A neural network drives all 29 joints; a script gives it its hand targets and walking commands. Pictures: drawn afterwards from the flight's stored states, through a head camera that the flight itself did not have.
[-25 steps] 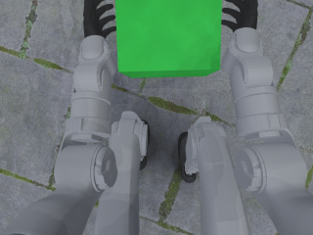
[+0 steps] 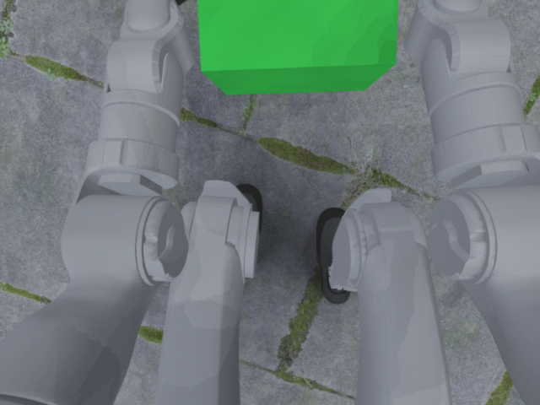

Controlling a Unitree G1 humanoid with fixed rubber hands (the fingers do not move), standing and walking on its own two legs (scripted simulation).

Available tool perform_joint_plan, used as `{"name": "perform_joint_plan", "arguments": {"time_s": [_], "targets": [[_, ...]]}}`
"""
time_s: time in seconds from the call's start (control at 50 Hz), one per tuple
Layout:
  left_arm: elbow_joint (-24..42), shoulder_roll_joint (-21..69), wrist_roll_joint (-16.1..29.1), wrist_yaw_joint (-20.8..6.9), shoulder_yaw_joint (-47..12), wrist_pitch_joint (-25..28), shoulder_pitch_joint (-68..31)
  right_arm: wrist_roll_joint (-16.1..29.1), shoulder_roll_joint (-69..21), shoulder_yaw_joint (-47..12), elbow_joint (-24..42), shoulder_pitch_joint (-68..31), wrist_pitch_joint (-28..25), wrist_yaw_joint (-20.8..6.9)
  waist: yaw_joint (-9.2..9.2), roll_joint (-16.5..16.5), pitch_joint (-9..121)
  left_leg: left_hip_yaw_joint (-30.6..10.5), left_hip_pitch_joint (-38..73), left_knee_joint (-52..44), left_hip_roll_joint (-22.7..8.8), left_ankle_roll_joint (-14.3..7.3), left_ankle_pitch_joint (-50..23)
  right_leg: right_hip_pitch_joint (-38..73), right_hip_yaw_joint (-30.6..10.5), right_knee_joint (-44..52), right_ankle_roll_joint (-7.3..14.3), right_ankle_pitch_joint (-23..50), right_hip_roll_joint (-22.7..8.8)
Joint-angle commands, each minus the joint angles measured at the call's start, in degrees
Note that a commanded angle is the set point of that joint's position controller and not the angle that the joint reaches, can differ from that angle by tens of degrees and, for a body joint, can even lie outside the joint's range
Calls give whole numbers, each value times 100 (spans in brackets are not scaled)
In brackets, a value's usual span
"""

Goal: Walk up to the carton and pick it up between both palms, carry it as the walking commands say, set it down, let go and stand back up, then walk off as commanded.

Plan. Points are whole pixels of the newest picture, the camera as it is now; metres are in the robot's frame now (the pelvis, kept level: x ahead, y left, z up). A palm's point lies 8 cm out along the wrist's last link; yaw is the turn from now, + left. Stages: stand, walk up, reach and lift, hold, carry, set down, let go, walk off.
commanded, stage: set down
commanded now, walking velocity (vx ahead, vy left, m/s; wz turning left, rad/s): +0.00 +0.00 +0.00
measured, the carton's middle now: out of the picture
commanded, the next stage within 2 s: none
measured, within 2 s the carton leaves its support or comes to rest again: rests again in 1.22 s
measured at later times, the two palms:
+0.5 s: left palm (178, 3) +0.57 +0.18 -0.22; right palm (413, 1) +0.58 -0.12 -0.22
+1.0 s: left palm out of the picture +0.58 +0.17 -0.24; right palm out of the picture +0.60 -0.13 -0.24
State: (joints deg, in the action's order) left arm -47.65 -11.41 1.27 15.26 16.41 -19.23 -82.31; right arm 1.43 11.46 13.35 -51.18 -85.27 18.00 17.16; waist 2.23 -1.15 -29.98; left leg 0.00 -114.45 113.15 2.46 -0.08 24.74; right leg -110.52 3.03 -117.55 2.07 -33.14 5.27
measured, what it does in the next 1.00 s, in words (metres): lowers itself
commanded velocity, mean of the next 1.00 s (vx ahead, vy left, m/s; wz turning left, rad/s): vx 0.00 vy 0.00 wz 0.00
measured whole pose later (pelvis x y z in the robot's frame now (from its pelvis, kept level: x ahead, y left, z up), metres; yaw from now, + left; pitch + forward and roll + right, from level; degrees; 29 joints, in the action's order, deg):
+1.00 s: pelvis +0.04 +0.00 -0.07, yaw -1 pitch +30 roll +2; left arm -65.4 -18.4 6.7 5.6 12.5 -10.4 -89.2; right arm 8.2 18.0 3.4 -63.0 -89.6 10.7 8.0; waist 2.3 -1.1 -29.9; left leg 1.6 -127.0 128.5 0.6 -0.2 31.5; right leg -123.5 3.6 -133.3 3.1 -39.7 6.6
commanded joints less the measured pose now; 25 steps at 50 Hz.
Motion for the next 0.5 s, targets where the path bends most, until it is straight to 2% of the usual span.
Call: {"name": "perform_joint_plan", "arguments": {"time_s": [0.0,0.02,0.04,0.06,0.08,0.1,0.12,0.14,0.16,0.18,0.2,0.22,0.24,0.26,0.28,0.3,0.32,0.34,0.36,0.38,0.4,0.42,0.44,0.46,0.48], "targets": [[1144,5332,914,-2023,-2626,430,-4545,867,-5130,-2305,1305,-4523,-448,-2303,6,367,11857,263,4883,-445,445,43,-1288,2942,-272,1255,-48,1263,276],[1024,5150,787,-2030,-2419,453,-4654,716,-5169,-2118,942,-4380,-410,-2361,-4,-9,11309,167,4495,-524,459,21,-991,2583,-158,1206,-109,972,294],[1268,5391,921,-2081,-2580,484,-4771,733,-5114,-2108,1307,-4283,-445,-2380,-106,119,11224,153,4483,-421,447,16,-1225,2492,-250,1166,-59,1191,301],[1357,5494,964,-2074,-2645,461,-4723,691,-5063,-2231,1419,-4349,-461,-2394,-160,-28,11729,126,4719,-310,462,35,-1461,2648,-176,1085,-66,1370,324],[1376,5609,975,-2064,-2709,466,-4556,854,-5155,-2254,1573,-4353,-486,-2482,-145,186,12022,148,5153,-297,447,58,-1692,2487,-68,925,-67,1453,332],[1765,5431,928,-2030,-2845,529,-4764,940,-5379,-2332,1390,-4013,-440,-2516,107,237,12407,155,5427,-224,478,28,-2101,2488,-137,887,-79,1730,340],[1381,5473,947,-2019,-2788,455,-4438,992,-5151,-2463,1561,-4213,-472,-2510,14,218,12278,64,5428,-171,435,17,-2174,2329,-128,901,-92,1771,345],[2016,5090,1128,-1972,-2970,565,-4685,1181,-5302,-2644,1914,-4241,-479,-2479,19,148,12753,34,5930,-7,453,-55,-2669,2299,-121,799,-140,1983,383],[1860,5059,1084,-1947,-2814,567,-4792,1224,-5142,-2595,1920,-4479,-491,-2461,128,175,12690,129,5637,-15,420,-48,-2603,2446,-171,817,-117,2025,336],[1748,5185,1202,-1906,-2731,567,-4753,1159,-4831,-2749,2204,-4805,-553,-2395,61,-71,12591,24,5497,71,456,-66,-2587,2510,-213,784,-96,1956,311],[2053,5284,1258,-1888,-2928,618,-4702,1322,-5017,-2959,2537,-4749,-613,-2370,134,-102,12824,7,5337,84,492,-71,-2903,2706,-197,649,-106,2468,324],[1982,5457,1344,-1885,-3017,604,-4604,1177,-4930,-2910,2144,-4623,-591,-2340,-151,-31,12889,-56,5549,116,529,-42,-2849,2638,-108,619,-97,2333,303],[2066,5363,1479,-1871,-3113,617,-4728,1234,-4749,-2943,2477,-4684,-639,-2307,-251,-26,12840,-102,5537,122,467,-35,-2876,2602,-71,484,-120,2416,337],[1164,5481,1282,-1884,-2889,528,-4235,1252,-4558,-2885,2377,-4923,-706,-2322,-111,189,12152,-114,5609,98,457,-51,-2647,2149,-115,546,-74,1970,261],[929,5652,1314,-1908,-2824,545,-4186,986,-4503,-2685,1977,-4615,-714,-2322,-403,-9,11596,-250,5188,29,503,-30,-2443,1910,-45,570,-56,1824,246],[1230,5493,1314,-1916,-2844,651,-4361,1063,-4623,-2709,1940,-4441,-740,-2332,-337,36,11605,-118,4936,198,488,-27,-2461,2157,-94,539,-82,2034,244],[1294,5429,1415,-1917,-2925,686,-4290,1234,-4617,-2849,2181,-4558,-774,-2363,-267,-18,11752,-176,5198,288,432,-74,-2761,2054,-90,429,-74,2174,271],[1617,5258,1485,-1892,-2922,760,-4784,1283,-4588,-2802,2353,-4720,-810,-2347,-251,35,12033,-115,5408,371,435,-85,-2942,2150,-112,415,-92,2293,289],[1621,5262,1644,-1888,-3105,773,-4815,1222,-4549,-2741,1846,-4572,-794,-2316,-495,139,12176,-172,5402,394,459,-8,-2886,2191,24,308,-89,2292,262],[1135,5202,1515,-1896,-2823,757,-4611,1194,-4464,-2610,1837,-4623,-822,-2320,-424,9,11414,-213,5190,330,490,-75,-2789,1786,-55,418,-84,2087,250],[1122,5248,1557,-1910,-2864,775,-4764,1143,-4294,-2484,1478,-4530,-802,-2308,-515,343,11188,-130,5153,439,437,-1,-2570,1818,-129,404,-3,1958,171],[1351,5031,1564,-1902,-2894,834,-4943,1179,-4390,-2435,1545,-4584,-842,-2291,-435,259,11299,-98,4978,455,442,-54,-2548,1905,-135,367,-38,2031,234],[1434,4947,1537,-1909,-2761,873,-5012,1305,-4224,-2618,2064,-4926,-933,-2277,-256,274,11598,-2,4988,609,424,-37,-2682,2143,-177,346,-96,2212,257],[1485,4845,1641,-1878,-2842,901,-5188,1258,-4333,-2678,1969,-4854,-917,-2209,-356,100,11738,-53,4893,594,432,-57,-2675,2445,-136,312,-104,2338,268],[1279,4663,1673,-1848,-2827,902,-5156,1275,-4203,-2644,1746,-4864,-907,-2167,-336,-77,11550,-13,4630,682,425,-53,-2605,2573,-188,205,-106,2349,188]]}}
